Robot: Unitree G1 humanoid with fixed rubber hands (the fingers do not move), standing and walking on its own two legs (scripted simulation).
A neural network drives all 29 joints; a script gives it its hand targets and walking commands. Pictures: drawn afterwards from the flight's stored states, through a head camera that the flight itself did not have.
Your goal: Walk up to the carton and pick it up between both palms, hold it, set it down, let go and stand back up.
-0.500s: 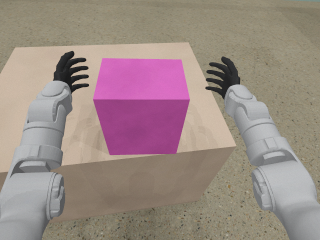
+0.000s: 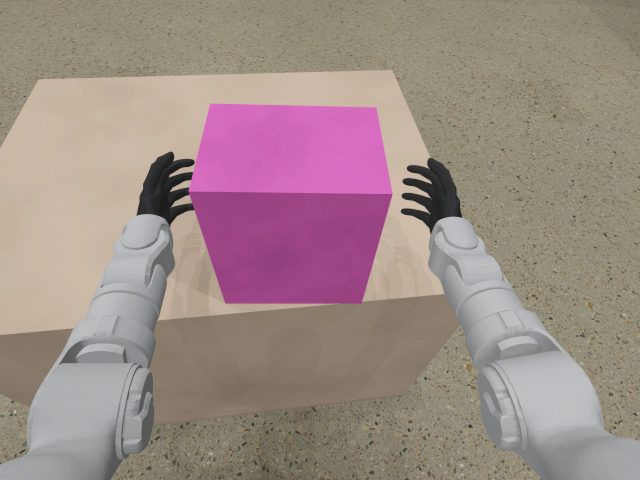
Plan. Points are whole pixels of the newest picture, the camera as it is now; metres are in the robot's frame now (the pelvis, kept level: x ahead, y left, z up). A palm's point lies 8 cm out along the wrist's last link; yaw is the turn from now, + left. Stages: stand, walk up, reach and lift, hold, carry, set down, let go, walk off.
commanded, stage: reach and lift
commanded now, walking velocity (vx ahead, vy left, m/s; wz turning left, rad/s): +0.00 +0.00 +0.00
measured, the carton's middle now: (294, 214) +0.47 +0.06 +0.03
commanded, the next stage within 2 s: none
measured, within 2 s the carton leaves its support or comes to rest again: neither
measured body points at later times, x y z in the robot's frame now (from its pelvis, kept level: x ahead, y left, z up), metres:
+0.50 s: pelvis -0.01 +0.00 -0.01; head +0.04 +0.02 +0.44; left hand +0.43 +0.21 +0.07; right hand +0.44 -0.12 +0.07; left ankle +0.02 +0.12 -0.74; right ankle +0.00 -0.08 -0.74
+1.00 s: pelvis +0.00 +0.02 +0.01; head +0.04 +0.04 +0.46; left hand +0.41 +0.21 +0.07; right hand +0.41 -0.11 +0.07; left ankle +0.02 +0.12 -0.74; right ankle +0.00 -0.08 -0.74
